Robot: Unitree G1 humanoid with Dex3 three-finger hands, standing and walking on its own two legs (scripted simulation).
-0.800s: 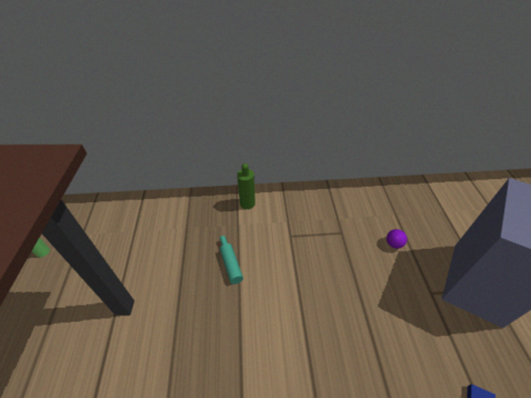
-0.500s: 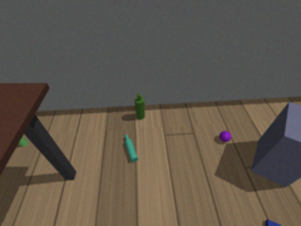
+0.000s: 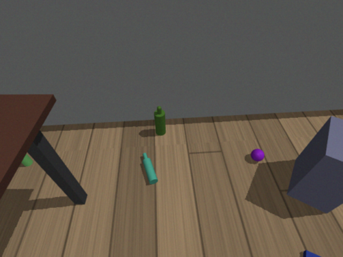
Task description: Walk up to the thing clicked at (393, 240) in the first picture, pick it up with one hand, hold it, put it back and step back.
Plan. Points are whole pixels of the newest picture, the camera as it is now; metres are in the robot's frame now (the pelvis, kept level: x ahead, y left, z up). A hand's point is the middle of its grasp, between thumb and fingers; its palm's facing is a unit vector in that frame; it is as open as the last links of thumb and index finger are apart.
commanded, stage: stand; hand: left
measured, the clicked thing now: (257, 155) +0.91 -0.56 -0.74
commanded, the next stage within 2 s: walk up in 0.32 s
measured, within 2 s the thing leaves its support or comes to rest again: neither
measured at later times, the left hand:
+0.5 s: hand out of the picture +0.10 +0.25 -0.15, palm faces -0.16 -0.93 -0.34, open 7.4 cm
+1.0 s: hand (151, 213) +0.29 +0.09 -0.18, palm faces -0.44 -0.85 -0.30, open 7.4 cm
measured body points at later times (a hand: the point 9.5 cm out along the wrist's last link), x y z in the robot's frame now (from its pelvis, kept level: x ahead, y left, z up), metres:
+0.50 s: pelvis +0.01 -0.02 -0.01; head +0.02 -0.03 +0.44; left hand +0.11 +0.29 -0.12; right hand +0.06 -0.36 -0.12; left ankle +0.00 +0.12 -0.75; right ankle +0.01 -0.16 -0.71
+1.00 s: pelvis +0.14 -0.14 -0.03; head +0.16 -0.13 +0.42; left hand +0.31 +0.13 -0.16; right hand +0.07 -0.47 -0.12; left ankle +0.25 -0.08 -0.75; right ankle +0.07 -0.25 -0.75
